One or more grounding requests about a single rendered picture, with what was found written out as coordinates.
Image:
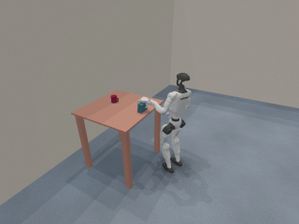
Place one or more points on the table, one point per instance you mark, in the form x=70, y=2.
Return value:
x=121, y=116

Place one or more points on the robot right foot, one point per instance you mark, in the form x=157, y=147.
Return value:
x=179, y=163

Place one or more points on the left robot hand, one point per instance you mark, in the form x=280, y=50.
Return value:
x=143, y=100

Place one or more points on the robot left forearm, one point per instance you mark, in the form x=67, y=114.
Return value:
x=155, y=105

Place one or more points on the right robot upper arm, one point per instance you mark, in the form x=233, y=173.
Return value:
x=189, y=99

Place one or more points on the sponge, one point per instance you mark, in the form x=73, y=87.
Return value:
x=141, y=107

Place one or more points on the left robot upper arm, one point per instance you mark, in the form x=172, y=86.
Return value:
x=171, y=96

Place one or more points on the robot torso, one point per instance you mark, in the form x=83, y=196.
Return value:
x=177, y=108

